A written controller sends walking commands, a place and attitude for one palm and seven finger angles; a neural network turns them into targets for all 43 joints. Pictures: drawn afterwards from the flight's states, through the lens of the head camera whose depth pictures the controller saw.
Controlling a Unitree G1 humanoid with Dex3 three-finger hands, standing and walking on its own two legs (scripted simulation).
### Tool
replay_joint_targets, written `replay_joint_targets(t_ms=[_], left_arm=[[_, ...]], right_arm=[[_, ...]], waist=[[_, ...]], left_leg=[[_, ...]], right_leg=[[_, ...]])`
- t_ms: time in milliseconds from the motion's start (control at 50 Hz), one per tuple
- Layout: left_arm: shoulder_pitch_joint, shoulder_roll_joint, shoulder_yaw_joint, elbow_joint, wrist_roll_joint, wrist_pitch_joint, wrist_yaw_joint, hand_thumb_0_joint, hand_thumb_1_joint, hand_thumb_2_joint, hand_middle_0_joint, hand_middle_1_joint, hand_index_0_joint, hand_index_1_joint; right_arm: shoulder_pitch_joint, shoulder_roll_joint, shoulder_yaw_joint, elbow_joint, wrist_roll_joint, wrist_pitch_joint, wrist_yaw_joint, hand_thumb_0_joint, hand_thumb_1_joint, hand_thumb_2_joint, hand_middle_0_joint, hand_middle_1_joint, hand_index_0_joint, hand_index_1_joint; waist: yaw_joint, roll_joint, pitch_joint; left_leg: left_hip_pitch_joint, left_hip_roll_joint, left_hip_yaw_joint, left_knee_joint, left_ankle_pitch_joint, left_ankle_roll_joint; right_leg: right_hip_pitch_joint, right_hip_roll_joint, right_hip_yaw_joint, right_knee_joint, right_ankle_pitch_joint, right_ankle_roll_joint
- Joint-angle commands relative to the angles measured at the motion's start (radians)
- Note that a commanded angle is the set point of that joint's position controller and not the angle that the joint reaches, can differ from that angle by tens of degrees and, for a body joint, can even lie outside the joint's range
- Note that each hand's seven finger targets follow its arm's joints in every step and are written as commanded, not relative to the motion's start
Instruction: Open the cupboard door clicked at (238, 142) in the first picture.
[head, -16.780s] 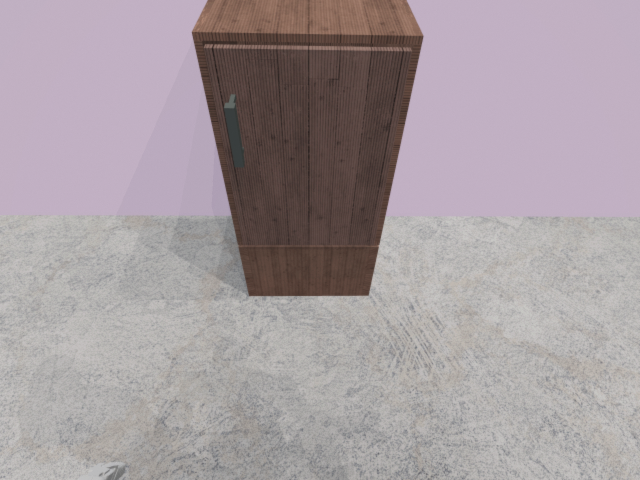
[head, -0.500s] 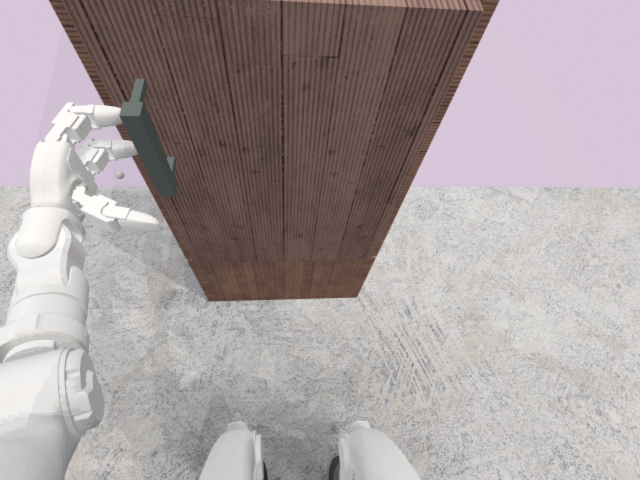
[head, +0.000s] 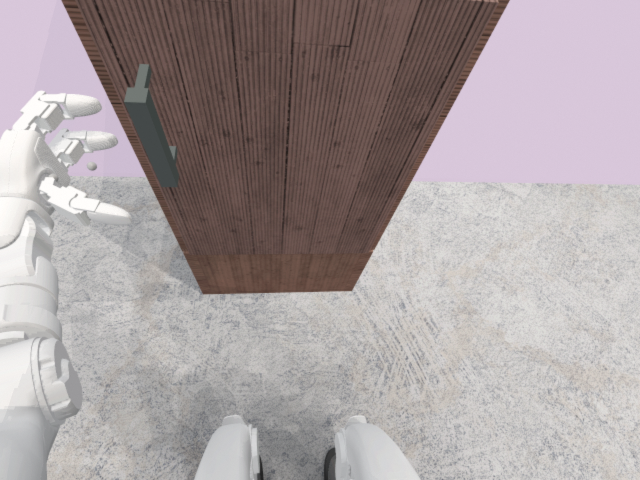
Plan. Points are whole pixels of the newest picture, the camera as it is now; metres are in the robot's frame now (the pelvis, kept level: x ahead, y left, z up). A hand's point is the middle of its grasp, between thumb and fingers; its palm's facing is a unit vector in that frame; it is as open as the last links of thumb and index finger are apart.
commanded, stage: move the hooked fingers beside the handle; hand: left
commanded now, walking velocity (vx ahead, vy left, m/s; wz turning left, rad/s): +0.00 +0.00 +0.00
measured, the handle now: (158, 131) +0.53 +0.18 +0.06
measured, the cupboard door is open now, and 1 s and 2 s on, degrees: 0 0 0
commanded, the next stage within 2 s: slide the fingers in behind the handle in 0.66 s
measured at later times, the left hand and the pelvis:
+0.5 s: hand (96, 164) +0.47 +0.24 +0.06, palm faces +0.02 -1.00 -0.02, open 14.0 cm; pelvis +0.01 +0.01 +0.00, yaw +0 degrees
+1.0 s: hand (107, 166) +0.47 +0.23 +0.06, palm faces +0.00 -1.00 +0.00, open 14.0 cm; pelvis +0.00 +0.00 +0.00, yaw +0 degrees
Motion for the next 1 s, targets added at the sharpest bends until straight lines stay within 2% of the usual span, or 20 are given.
replay_joint_targets(t_ms=[0,20,60,160,180,240,300,360,480,540,600,640,660,740,800,820,880,920,940,980], left_arm=[[-0.414,0.238,0.016,-0.258,-0.026,-0.085,0.009,0.0,-0.5,0.3,-0.3,-1.2,-0.3,-1.2],[-0.391,0.258,0.04,-0.251,-0.027,-0.085,0.014,0.0,-0.5,0.3,-0.3,-1.2,-0.3,-1.2],[-0.407,0.206,-0.006,-0.227,-0.02,-0.076,0.018,0.0,-0.5,0.3,-0.3,-1.2,-0.3,-1.2],[-0.423,0.249,0.022,-0.216,0.001,-0.074,0.044,0.0,-0.5,0.3,-0.3,-1.2,-0.3,-1.2],[-0.43,0.226,0.006,-0.234,0.0,-0.078,0.047,0.0,-0.5,0.3,-0.3,-1.2,-0.3,-1.2],[-0.379,0.253,0.045,-0.284,-0.01,-0.092,0.05,0.0,-0.5,0.3,-0.3,-1.2,-0.3,-1.2],[-0.344,0.213,0.021,-0.227,-0.013,-0.073,0.045,0.0,-0.5,0.3,-0.3,-1.2,-0.3,-1.2],[-0.342,0.238,0.035,-0.229,-0.013,-0.064,0.043,0.0,-0.5,0.3,-0.3,-1.2,-0.3,-1.2],[-0.35,0.206,0.018,-0.294,-0.024,-0.095,0.042,0.0,-0.5,0.3,-0.3,-1.2,-0.3,-1.2],[-0.348,0.199,0.007,-0.238,-0.023,-0.082,0.034,0.0,-0.5,0.3,-0.3,-1.2,-0.3,-1.2],[-0.346,0.215,0.016,-0.272,-0.023,-0.083,0.031,0.0,-0.5,0.3,-0.3,-1.2,-0.3,-1.2],[-0.352,0.211,0.008,-0.225,-0.021,-0.077,0.031,0.0,-0.5,0.3,-0.3,-1.2,-0.3,-1.2],[-0.38,0.241,0.026,-0.229,-0.021,-0.08,0.032,0.0,-0.5,0.3,-0.3,-1.2,-0.3,-1.2],[-0.385,0.252,0.03,-0.252,-0.016,-0.097,0.027,0.0,-0.5,0.3,-0.3,-1.2,-0.3,-1.2],[-0.385,0.185,-0.016,-0.236,-0.03,-0.087,0.017,0.0,-0.5,0.3,-0.3,-1.2,-0.3,-1.2],[-0.366,0.22,0.011,-0.219,-0.026,-0.081,0.018,0.0,-0.5,0.3,-0.3,-1.2,-0.3,-1.2],[-0.386,0.192,-0.015,-0.224,-0.025,-0.067,0.025,0.0,-0.5,0.3,-0.3,-1.2,-0.3,-1.2],[-0.384,0.22,0.01,-0.248,-0.024,-0.073,0.032,0.0,-0.5,0.3,-0.3,-1.2,-0.3,-1.2],[-0.385,0.191,-0.008,-0.249,-0.025,-0.071,0.038,0.0,-0.5,0.3,-0.3,-1.2,-0.3,-1.2],[-0.377,0.203,0.007,-0.277,-0.023,-0.08,0.048,0.0,-0.5,0.3,-0.3,-1.2,-0.3,-1.2]], right_arm=[[0.142,-0.183,-0.077,-0.05,-0.007,-0.018,-0.01,0.0,-0.9,-0.9,0.2,0.3,0.2,0.3],[0.145,-0.187,-0.078,-0.048,-0.007,-0.016,-0.01,0.0,-0.9,-0.9,0.2,0.3,0.2,0.3],[0.138,-0.181,-0.075,-0.046,-0.006,-0.015,-0.009,0.0,-0.9,-0.9,0.2,0.3,0.2,0.3],[0.146,-0.187,-0.071,-0.048,-0.011,-0.012,-0.009,0.0,-0.9,-0.9,0.2,0.3,0.2,0.3],[0.141,-0.182,-0.073,-0.051,-0.012,-0.014,-0.007,0.0,-0.9,-0.9,0.2,0.3,0.2,0.3],[0.146,-0.181,-0.077,-0.059,-0.014,-0.012,-0.002,0.0,-0.9,-0.9,0.2,0.3,0.2,0.3],[0.148,-0.176,-0.074,-0.059,-0.011,-0.005,0.002,0.0,-0.9,-0.9,0.2,0.3,0.2,0.3],[0.143,-0.182,-0.075,-0.068,-0.009,0.002,-0.002,0.0,-0.9,-0.9,0.2,0.3,0.2,0.3],[0.137,-0.174,-0.081,-0.061,-0.009,0.0,0.0,0.0,-0.9,-0.9,0.2,0.3,0.2,0.3],[0.136,-0.177,-0.078,-0.053,-0.007,0.001,-0.003,0.0,-0.9,-0.9,0.2,0.3,0.2,0.3],[0.132,-0.175,-0.077,-0.065,-0.008,0.0,-0.005,0.0,-0.9,-0.9,0.2,0.3,0.2,0.3],[0.128,-0.175,-0.073,-0.058,-0.006,0.002,-0.005,0.0,-0.9,-0.9,0.2,0.3,0.2,0.3],[0.128,-0.181,-0.073,-0.057,-0.005,0.0,-0.008,0.0,-0.9,-0.9,0.2,0.3,0.2,0.3],[0.126,-0.178,-0.073,-0.06,-0.008,-0.008,-0.009,0.0,-0.9,-0.9,0.2,0.3,0.2,0.3],[0.126,-0.173,-0.072,-0.057,-0.007,-0.012,-0.007,0.0,-0.9,-0.9,0.2,0.3,0.2,0.3],[0.126,-0.179,-0.073,-0.055,-0.005,-0.009,-0.009,0.0,-0.9,-0.9,0.2,0.3,0.2,0.3],[0.12,-0.175,-0.073,-0.057,-0.005,-0.012,-0.008,0.0,-0.9,-0.9,0.2,0.3,0.2,0.3],[0.126,-0.177,-0.073,-0.06,-0.006,-0.012,-0.008,0.0,-0.9,-0.9,0.2,0.3,0.2,0.3],[0.125,-0.171,-0.073,-0.059,-0.006,-0.014,-0.007,0.0,-0.9,-0.9,0.2,0.3,0.2,0.3],[0.125,-0.17,-0.076,-0.059,-0.007,-0.015,-0.004,0.0,-0.9,-0.9,0.2,0.3,0.2,0.3]], waist=[[0.001,0.177,-0.462],[0.008,0.156,-0.493],[-0.008,0.159,-0.445],[0.001,0.167,-0.442],[0.0,0.186,-0.45],[0.024,0.192,-0.531],[0.013,0.152,-0.446],[0.014,0.132,-0.445],[0.013,0.153,-0.475],[0.003,0.128,-0.423],[0.015,0.165,-0.45],[0.002,0.133,-0.403],[0.0,0.113,-0.408],[0.015,0.177,-0.469],[-0.005,0.153,-0.44],[0.007,0.135,-0.443],[-0.002,0.135,-0.433],[0.011,0.137,-0.463],[0.002,0.138,-0.462],[0.014,0.148,-0.484]], left_leg=[[0.495,-0.018,-0.079,-0.125,0.406,-0.004],[0.497,-0.017,-0.078,-0.124,0.417,-0.005],[0.483,-0.016,-0.08,-0.13,0.388,-0.006],[0.488,-0.014,-0.093,-0.139,0.39,-0.012],[0.505,-0.015,-0.091,-0.138,0.396,-0.014],[0.552,-0.013,-0.088,-0.129,0.485,-0.018],[0.504,-0.014,-0.081,-0.136,0.469,-0.012],[0.464,-0.019,-0.068,-0.139,0.428,-0.008],[0.525,-0.016,-0.074,-0.14,0.458,-0.012],[0.48,-0.017,-0.074,-0.141,0.417,-0.008],[0.484,-0.023,-0.065,-0.137,0.43,-0.005],[0.452,-0.022,-0.065,-0.138,0.385,-0.004],[0.431,-0.022,-0.067,-0.139,0.361,-0.002],[0.474,-0.024,-0.068,-0.128,0.392,-0.007],[0.46,-0.025,-0.063,-0.124,0.388,-0.001],[0.444,-0.023,-0.062,-0.128,0.37,-0.003],[0.423,-0.026,-0.06,-0.126,0.344,0.001],[0.432,-0.027,-0.06,-0.126,0.367,0.0],[0.44,-0.027,-0.058,-0.123,0.382,0.001],[0.446,-0.027,-0.056,-0.122,0.384,-0.002]], right_leg=[[0.073,0.031,0.017,-0.116,0.271,-0.021],[0.09,0.031,0.02,-0.116,0.284,-0.017],[0.057,0.029,0.013,-0.119,0.255,-0.016],[0.045,0.028,0.007,-0.112,0.24,-0.02],[0.042,0.028,0.008,-0.114,0.241,-0.02],[0.087,0.032,0.008,-0.108,0.299,-0.02],[0.09,0.035,0.003,-0.116,0.302,-0.019],[0.115,0.032,0.013,-0.121,0.304,-0.014],[0.109,0.034,0.009,-0.126,0.311,-0.017],[0.099,0.032,0.01,-0.128,0.293,-0.015],[0.12,0.031,0.018,-0.122,0.312,-0.019],[0.104,0.031,0.018,-0.131,0.285,-0.015],[0.117,0.03,0.022,-0.13,0.275,-0.013],[0.115,0.03,0.025,-0.118,0.283,-0.018],[0.112,0.031,0.025,-0.123,0.294,-0.017],[0.12,0.03,0.027,-0.125,0.286,-0.015],[0.122,0.027,0.028,-0.127,0.276,-0.013],[0.138,0.027,0.03,-0.12,0.295,-0.014],[0.135,0.028,0.029,-0.121,0.308,-0.013],[0.149,0.027,0.031,-0.12,0.31,-0.014]])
